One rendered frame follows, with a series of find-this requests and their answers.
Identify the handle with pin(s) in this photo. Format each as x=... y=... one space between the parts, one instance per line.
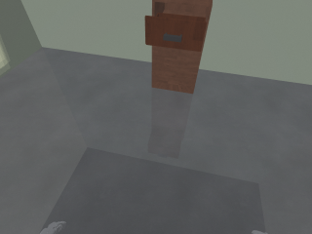
x=171 y=37

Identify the cabinet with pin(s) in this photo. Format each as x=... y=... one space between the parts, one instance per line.
x=177 y=69

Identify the left robot hand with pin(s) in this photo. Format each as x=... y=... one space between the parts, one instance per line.
x=54 y=228

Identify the drawer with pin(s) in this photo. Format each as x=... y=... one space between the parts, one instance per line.
x=191 y=28

